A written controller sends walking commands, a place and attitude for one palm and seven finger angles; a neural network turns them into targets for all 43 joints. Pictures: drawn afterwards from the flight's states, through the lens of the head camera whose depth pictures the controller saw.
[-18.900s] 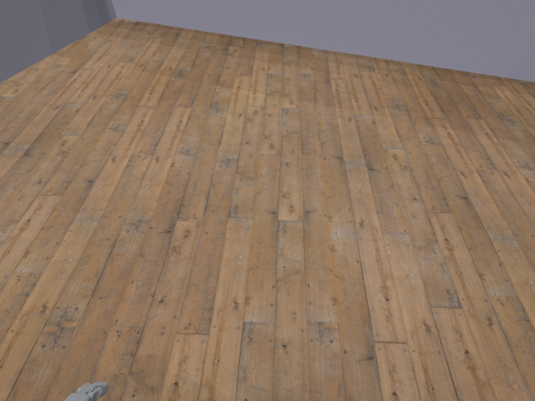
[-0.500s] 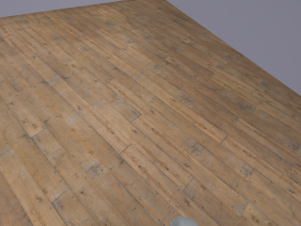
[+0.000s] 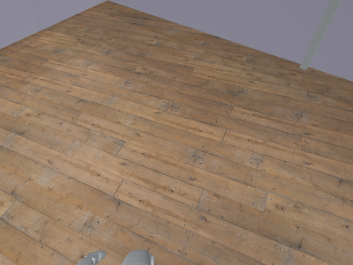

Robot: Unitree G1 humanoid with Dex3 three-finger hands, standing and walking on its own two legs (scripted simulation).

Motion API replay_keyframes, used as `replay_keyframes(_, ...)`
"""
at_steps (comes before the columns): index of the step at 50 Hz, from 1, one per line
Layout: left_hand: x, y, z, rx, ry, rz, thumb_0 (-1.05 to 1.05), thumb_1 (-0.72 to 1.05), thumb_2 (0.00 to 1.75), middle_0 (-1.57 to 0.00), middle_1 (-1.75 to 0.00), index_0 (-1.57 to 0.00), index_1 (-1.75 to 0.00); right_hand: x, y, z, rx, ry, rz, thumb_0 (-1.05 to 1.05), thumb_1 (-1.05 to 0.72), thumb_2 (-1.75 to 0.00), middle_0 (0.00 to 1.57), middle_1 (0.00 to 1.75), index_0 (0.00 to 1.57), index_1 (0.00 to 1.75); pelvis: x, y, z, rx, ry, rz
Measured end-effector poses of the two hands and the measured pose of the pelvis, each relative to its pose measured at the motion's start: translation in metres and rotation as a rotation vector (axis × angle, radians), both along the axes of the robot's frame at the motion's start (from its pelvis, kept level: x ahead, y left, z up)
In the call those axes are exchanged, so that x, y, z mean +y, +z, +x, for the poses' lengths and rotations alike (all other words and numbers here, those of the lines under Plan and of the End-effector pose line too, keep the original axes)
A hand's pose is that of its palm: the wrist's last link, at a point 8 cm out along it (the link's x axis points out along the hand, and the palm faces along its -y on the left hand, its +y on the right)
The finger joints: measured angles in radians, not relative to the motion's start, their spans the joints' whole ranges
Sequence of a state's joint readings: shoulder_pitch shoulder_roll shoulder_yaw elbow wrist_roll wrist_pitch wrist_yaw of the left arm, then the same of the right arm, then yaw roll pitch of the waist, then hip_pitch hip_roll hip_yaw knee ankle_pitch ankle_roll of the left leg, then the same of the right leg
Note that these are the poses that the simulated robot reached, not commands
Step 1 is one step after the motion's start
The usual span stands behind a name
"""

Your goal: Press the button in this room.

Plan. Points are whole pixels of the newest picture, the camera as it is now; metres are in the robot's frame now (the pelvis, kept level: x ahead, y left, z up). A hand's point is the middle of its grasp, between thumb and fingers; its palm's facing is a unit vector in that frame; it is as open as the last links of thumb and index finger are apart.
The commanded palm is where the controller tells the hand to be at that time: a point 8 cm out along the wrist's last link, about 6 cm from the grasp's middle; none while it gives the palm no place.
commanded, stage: turn or walk to find it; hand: left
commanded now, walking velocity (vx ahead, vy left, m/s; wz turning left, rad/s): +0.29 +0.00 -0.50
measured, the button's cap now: out of the picture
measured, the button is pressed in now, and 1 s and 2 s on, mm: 0 0 0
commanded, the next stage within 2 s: none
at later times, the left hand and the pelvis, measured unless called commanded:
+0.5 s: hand out of the picture +0.11 +0.26 -0.17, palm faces -0.13 -0.98 -0.17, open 7.4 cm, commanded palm none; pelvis +0.06 +0.06 +0.01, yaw -13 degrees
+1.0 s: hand (175, 174) +0.41 +0.03 -0.17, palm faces -0.48 -0.86 -0.15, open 7.4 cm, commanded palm none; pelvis +0.21 -0.05 -0.02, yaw -26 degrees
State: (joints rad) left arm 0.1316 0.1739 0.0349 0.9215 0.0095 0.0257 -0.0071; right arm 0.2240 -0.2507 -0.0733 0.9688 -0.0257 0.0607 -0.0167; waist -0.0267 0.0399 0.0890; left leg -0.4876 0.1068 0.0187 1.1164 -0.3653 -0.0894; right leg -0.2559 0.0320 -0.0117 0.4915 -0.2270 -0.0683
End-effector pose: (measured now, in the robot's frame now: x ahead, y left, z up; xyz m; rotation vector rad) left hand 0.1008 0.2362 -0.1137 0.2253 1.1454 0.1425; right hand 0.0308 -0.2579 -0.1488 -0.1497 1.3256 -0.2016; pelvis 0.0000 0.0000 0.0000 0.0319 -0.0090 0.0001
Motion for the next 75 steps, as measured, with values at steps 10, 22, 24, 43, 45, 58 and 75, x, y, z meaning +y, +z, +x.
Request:
replay_keyframes(10,0.013,-0.013,-0.040,0.093,0.019,-0.037,0.01,0.90,0.89,-0.20,-0.29,-0.20,-0.30,0.005,0.019,0.034,-0.106,0.014,-0.037,0.01,-0.91,-0.90,0.20,0.30,0.20,0.30,0.011,0.002,0.005,0.011,-0.069,-0.028)
replay_keyframes(22,0.074,-0.035,-0.031,0.243,-0.040,-0.064,0.01,0.91,0.89,-0.20,-0.29,-0.20,-0.30,0.055,0.045,0.059,-0.248,-0.053,-0.107,0.00,-0.91,-0.90,0.20,0.30,0.20,0.30,0.060,0.000,0.042,0.002,-0.199,-0.072)
replay_keyframes(24,0.078,-0.031,-0.005,0.218,-0.075,-0.066,0.01,0.91,0.89,-0.19,-0.29,-0.20,-0.30,0.063,0.046,0.044,-0.203,-0.092,-0.101,0.00,-0.91,-0.90,0.20,0.30,0.20,0.30,0.063,0.005,0.052,0.001,-0.220,-0.081)
replay_keyframes(43,-0.098,-0.038,0.285,-0.007,-0.517,-0.117,0.01,0.91,0.90,-0.19,-0.29,-0.19,-0.30,0.143,0.020,-0.087,0.380,-0.581,0.136,0.00,-0.91,-0.90,0.20,0.30,0.20,0.30,-0.003,-0.017,0.168,0.018,-0.427,-0.051)
replay_keyframes(45,-0.128,-0.042,0.310,-0.067,-0.543,-0.126,0.01,0.91,0.89,-0.19,-0.29,-0.20,-0.30,0.136,0.013,-0.082,0.419,-0.610,0.170,0.01,-0.91,-0.90,0.20,0.30,0.20,0.30,-0.023,-0.027,0.184,0.011,-0.438,-0.034)
replay_keyframes(58,-0.133,-0.009,0.344,-0.004,-0.447,-0.001,-0.03,0.95,0.89,-0.20,-0.29,-0.20,-0.30,-0.028,0.001,0.147,-0.057,-0.493,0.055,0.01,-0.92,-0.90,0.20,0.30,0.19,0.30,-0.080,-0.001,0.266,0.000,-0.476,-0.033)
replay_keyframes(75,-0.113,-0.046,0.347,0.450,-0.292,-0.020,0.01,0.91,0.89,-0.19,-0.29,-0.20,-0.30,-0.113,0.015,0.411,-0.264,-0.297,-0.070,0.00,-0.92,-0.90,0.20,0.30,0.20,0.30,-0.106,-0.017,0.432,0.000,-0.501,-0.047)
